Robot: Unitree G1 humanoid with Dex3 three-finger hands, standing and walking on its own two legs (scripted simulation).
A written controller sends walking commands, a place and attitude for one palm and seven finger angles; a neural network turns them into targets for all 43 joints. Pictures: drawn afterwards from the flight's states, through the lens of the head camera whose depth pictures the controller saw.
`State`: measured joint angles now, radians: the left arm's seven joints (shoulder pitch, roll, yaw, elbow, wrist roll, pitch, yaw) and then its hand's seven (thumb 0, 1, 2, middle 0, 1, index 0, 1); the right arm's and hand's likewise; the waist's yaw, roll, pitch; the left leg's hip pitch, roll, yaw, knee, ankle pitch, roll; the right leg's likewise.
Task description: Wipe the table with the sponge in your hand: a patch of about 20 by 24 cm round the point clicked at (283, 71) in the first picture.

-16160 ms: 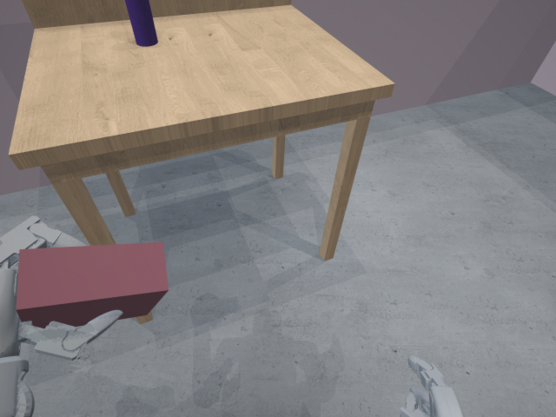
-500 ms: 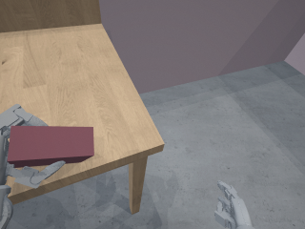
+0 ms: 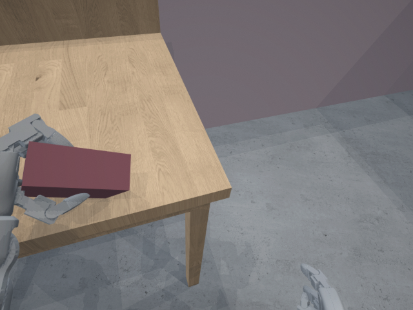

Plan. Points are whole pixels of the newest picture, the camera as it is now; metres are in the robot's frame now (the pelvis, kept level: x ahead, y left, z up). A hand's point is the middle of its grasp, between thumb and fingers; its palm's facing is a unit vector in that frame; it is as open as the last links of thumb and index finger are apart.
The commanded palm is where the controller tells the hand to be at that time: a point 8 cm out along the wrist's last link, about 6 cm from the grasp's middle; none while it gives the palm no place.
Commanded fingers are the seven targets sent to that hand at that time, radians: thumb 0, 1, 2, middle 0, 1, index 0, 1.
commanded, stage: turn the palm down, sponge in hand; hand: left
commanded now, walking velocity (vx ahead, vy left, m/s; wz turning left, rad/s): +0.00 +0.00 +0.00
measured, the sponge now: (90, 176) +0.27 +0.22 +0.15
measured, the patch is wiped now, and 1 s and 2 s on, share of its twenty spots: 0.00 0.00 0.00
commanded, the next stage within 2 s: none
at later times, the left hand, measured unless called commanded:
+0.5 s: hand (44, 183) +0.22 +0.25 +0.19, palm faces +0.47 -0.53 -0.70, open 9.7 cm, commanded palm +0.17 +0.26 +0.23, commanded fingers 0.00 0.10 1.30 -1.20 -1.60 -1.20 -1.60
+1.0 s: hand (47, 165) +0.25 +0.26 +0.20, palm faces +0.30 -0.38 -0.87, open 9.7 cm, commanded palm +0.19 +0.27 +0.27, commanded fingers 0.00 0.10 1.30 -1.20 -1.60 -1.20 -1.60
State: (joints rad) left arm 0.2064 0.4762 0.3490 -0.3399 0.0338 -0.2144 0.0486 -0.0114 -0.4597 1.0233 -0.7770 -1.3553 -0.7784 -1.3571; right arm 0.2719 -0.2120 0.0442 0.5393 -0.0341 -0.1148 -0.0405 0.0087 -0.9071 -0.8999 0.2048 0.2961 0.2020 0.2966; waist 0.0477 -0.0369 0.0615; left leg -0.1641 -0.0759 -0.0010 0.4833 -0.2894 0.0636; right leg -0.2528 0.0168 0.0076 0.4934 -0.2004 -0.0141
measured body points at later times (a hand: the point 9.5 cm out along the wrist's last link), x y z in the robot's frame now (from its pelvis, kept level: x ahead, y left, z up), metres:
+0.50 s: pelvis -0.02 -0.06 -0.01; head -0.03 -0.09 +0.44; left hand +0.19 +0.28 +0.23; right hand +0.19 -0.29 -0.10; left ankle -0.02 +0.07 -0.74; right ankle +0.03 -0.12 -0.74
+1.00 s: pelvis +0.01 -0.01 +0.00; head +0.01 -0.05 +0.45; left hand +0.23 +0.27 +0.24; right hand +0.24 -0.23 -0.09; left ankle -0.02 +0.07 -0.74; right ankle +0.03 -0.12 -0.74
